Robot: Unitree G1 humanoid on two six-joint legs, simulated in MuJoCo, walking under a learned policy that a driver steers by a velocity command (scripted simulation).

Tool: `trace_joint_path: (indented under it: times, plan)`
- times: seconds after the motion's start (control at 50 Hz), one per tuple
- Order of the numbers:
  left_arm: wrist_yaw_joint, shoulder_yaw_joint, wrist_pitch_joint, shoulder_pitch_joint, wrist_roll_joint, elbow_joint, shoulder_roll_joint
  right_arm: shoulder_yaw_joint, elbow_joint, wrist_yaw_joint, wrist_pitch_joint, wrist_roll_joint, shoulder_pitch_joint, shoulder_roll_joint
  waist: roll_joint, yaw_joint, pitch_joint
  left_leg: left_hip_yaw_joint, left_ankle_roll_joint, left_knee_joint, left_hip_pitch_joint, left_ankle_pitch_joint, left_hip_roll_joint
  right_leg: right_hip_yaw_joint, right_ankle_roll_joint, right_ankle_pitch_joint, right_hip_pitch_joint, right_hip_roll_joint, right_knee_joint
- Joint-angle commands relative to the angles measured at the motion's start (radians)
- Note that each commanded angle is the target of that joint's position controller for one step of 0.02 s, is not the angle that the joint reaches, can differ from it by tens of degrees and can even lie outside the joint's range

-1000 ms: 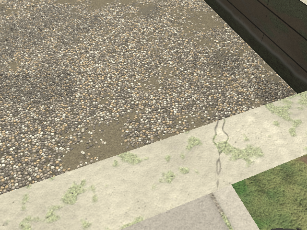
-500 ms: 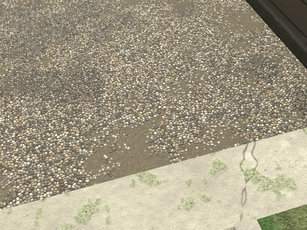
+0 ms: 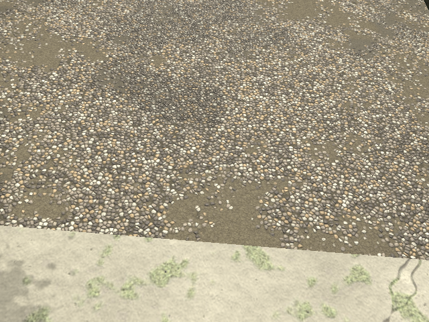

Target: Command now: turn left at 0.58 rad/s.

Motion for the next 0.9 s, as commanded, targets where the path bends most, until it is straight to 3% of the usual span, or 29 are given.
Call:
trace_joint_path:
  times: [0.02, 0.08, 0.16, 0.2, 0.22, 0.24, 0.26, 0.28, 0.3, 0.34, 0.38, 0.42, 0.44, 0.46, 0.5, 0.52, 0.54, 0.56, 0.58, 0.6, 0.64, 0.68, 0.9]
  plan:
    - [-0.008, 0.0, -0.023, -0.055, -0.006, -0.077, 0.039, -0.051, -0.078, -0.014, -0.005, 0.005, -0.012, -0.167, 0.163, -0.007, -0.107, -0.28, 0.173, -0.114, 0.18, 0.218, 0.22, 0.033, 0.009, 0.006, -0.031, -0.006, -0.153]
    - [-0.024, 0.004, -0.043, -0.048, -0.015, -0.076, 0.056, -0.057, -0.097, -0.01, 0.008, 0.0, -0.024, -0.185, 0.189, -0.014, -0.108, -0.344, 0.187, -0.101, 0.14, 0.231, 0.218, 0.034, -0.002, -0.036, 0.059, 0.014, -0.253]
    - [-0.046, 0.006, -0.06, 0.004, -0.02, -0.067, 0.064, -0.051, -0.106, -0.004, 0.016, 0.013, -0.055, -0.173, 0.193, -0.008, -0.133, -0.409, 0.173, -0.056, 0.157, 0.315, 0.212, 0.026, -0.025, -0.042, 0.165, 0.015, -0.405]
    - [-0.056, 0.002, -0.068, 0.05, -0.009, -0.054, 0.05, -0.04, -0.11, -0.012, 0.021, 0.025, -0.091, -0.154, 0.167, 0.036, -0.137, -0.387, 0.115, -0.014, 0.104, 0.264, 0.167, 0.004, -0.055, 0.168, 0.317, 0.002, -0.643]
    - [-0.055, 0.009, -0.068, 0.064, 0.009, -0.057, 0.088, -0.032, -0.108, -0.016, 0.02, 0.017, -0.059, -0.124, 0.095, 0.021, -0.15, -0.339, 0.057, 0.052, 0.026, 0.105, 0.117, 0.087, -0.091, 0.298, 0.419, -0.099, -0.679]
    - [-0.05, 0.018, -0.061, 0.037, 0.024, -0.074, 0.156, -0.022, -0.106, -0.014, 0.014, -0.005, 0.021, -0.082, -0.159, -0.049, -0.153, -0.175, -0.011, 0.238, -0.097, -0.251, -0.034, 0.274, -0.186, 0.553, 0.49, -0.287, -0.684]
    - [-0.054, 0.009, -0.063, 0.025, 0.043, -0.071, 0.136, -0.045, -0.127, -0.018, 0.002, 0.001, -0.029, -0.147, -0.271, -0.019, -0.1, -0.087, -0.064, 0.399, -0.18, -0.443, -0.075, 0.425, -0.347, 0.572, 0.381, -0.403, -0.73]
    - [-0.052, 0.003, -0.066, -0.008, 0.036, -0.089, 0.114, -0.067, -0.109, -0.022, -0.001, 0.007, -0.043, -0.208, -0.171, -0.006, -0.071, -0.1, -0.093, 0.563, -0.194, -0.42, -0.042, 0.397, -0.369, 0.515, 0.356, -0.386, -0.735]
    - [-0.046, 0.001, -0.066, -0.031, 0.021, -0.092, 0.107, -0.072, -0.087, -0.022, 0.005, 0.014, -0.035, -0.203, -0.118, -0.016, -0.052, -0.096, -0.108, 0.637, -0.21, -0.367, -0.044, 0.329, -0.334, 0.48, 0.347, -0.337, -0.724]
    - [-0.04, -0.014, -0.064, -0.055, 0.0, -0.093, 0.076, -0.063, -0.057, -0.026, 0.025, 0.009, -0.014, -0.147, -0.093, -0.021, -0.04, -0.11, -0.139, 0.694, -0.207, -0.294, -0.034, 0.237, -0.298, 0.509, 0.354, -0.279, -0.696]
    - [-0.037, -0.024, -0.056, -0.046, 0.001, -0.083, 0.053, -0.042, -0.056, -0.02, 0.028, 0.013, -0.022, -0.088, -0.11, -0.019, -0.053, -0.057, -0.153, 0.59, -0.159, -0.257, -0.019, 0.154, -0.285, 0.533, 0.371, -0.224, -0.686]
    - [-0.037, -0.025, -0.043, -0.039, 0.0, -0.075, 0.053, -0.017, -0.068, -0.011, 0.025, 0.009, -0.058, -0.039, -0.148, 0.001, -0.077, 0.018, -0.157, 0.37, -0.08, -0.259, 0.033, 0.11, -0.269, 0.538, 0.406, -0.191, -0.664]
    - [-0.038, -0.021, -0.038, -0.011, 0.0, -0.066, 0.065, -0.011, -0.075, -0.006, 0.022, 0.011, -0.081, -0.028, -0.169, 0.024, -0.085, 0.044, -0.158, 0.283, -0.04, -0.275, 0.041, 0.119, -0.276, 0.546, 0.417, -0.195, -0.659]
    - [-0.041, -0.02, -0.034, 0.006, -0.001, -0.065, 0.075, -0.016, -0.072, -0.003, 0.021, 0.019, -0.078, -0.043, -0.183, 0.032, -0.091, 0.059, -0.159, 0.208, -0.008, -0.256, 0.039, 0.141, -0.284, 0.549, 0.427, -0.207, -0.652]
    - [-0.044, -0.026, -0.031, 0.011, -0.015, -0.058, 0.075, -0.024, -0.04, 0.001, 0.018, 0.02, -0.013, -0.056, -0.158, -0.004, -0.086, 0.089, -0.131, -0.068, 0.11, -0.032, 0.028, 0.144, -0.26, 0.526, 0.403, -0.199, -0.625]
    - [-0.046, -0.03, -0.038, 0.053, -0.018, -0.043, 0.064, -0.024, -0.035, 0.002, 0.015, 0.009, -0.003, -0.071, -0.13, 0.0, -0.083, 0.052, -0.105, -0.156, 0.188, 0.088, 0.044, 0.144, -0.214, 0.471, 0.366, -0.186, -0.624]
    - [-0.05, -0.039, -0.052, 0.077, -0.002, -0.042, 0.047, -0.031, -0.047, -0.004, 0.013, -0.003, 0.006, -0.131, -0.022, 0.022, -0.119, -0.06, -0.065, -0.12, 0.287, 0.311, 0.141, 0.103, -0.144, 0.357, 0.297, -0.149, -0.573]
    - [-0.058, -0.048, -0.068, 0.119, 0.016, -0.041, 0.009, -0.036, -0.038, -0.007, 0.015, -0.01, -0.023, -0.168, 0.173, 0.088, -0.128, -0.095, 0.001, -0.05, 0.25, 0.338, 0.195, 0.009, -0.082, 0.165, 0.279, -0.062, -0.577]
    - [-0.057, -0.051, -0.071, 0.062, 0.024, -0.04, 0.02, -0.02, -0.04, 0.005, 0.008, -0.013, -0.053, -0.091, 0.198, 0.051, -0.114, -0.105, 0.034, -0.073, 0.134, 0.147, 0.188, -0.009, -0.042, 0.125, 0.357, -0.063, -0.598]
    - [-0.058, -0.047, -0.065, 0.011, 0.02, -0.036, 0.042, -0.008, -0.035, 0.012, 0.001, -0.023, -0.063, -0.053, 0.146, 0.031, -0.076, -0.091, 0.017, -0.093, 0.105, 0.039, 0.154, -0.016, -0.025, 0.16, 0.369, -0.057, -0.589]
    - [-0.051, -0.047, -0.051, 0.003, 0.013, -0.023, 0.035, -0.011, -0.02, 0.009, -0.014, -0.022, -0.047, -0.076, 0.129, 0.022, -0.031, -0.077, -0.012, -0.111, 0.067, -0.004, 0.133, -0.017, -0.03, 0.198, 0.37, -0.055, -0.579]
    - [-0.048, -0.046, -0.045, 0.025, 0.009, -0.006, 0.033, -0.005, -0.006, 0.003, -0.023, -0.018, -0.028, -0.068, 0.128, 0.027, -0.002, -0.074, -0.019, -0.116, 0.048, -0.012, 0.128, -0.01, -0.032, 0.2, 0.369, -0.061, -0.593]
    - [-0.032, -0.04, -0.057, 0.072, 0.003, 0.126, 0.04, -0.001, 0.05, -0.008, -0.019, -0.015, 0.005, -0.041, 0.046, 0.021, 0.002, -0.053, -0.013, -0.115, 0.082, 0.009, 0.1, -0.015, -0.009, 0.232, 0.374, -0.07, -0.616]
